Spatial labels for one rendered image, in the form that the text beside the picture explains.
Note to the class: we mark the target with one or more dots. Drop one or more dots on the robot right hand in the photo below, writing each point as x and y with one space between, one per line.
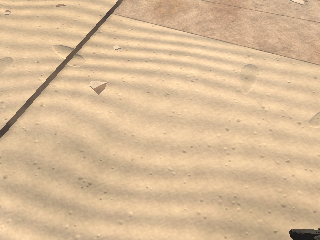
305 234

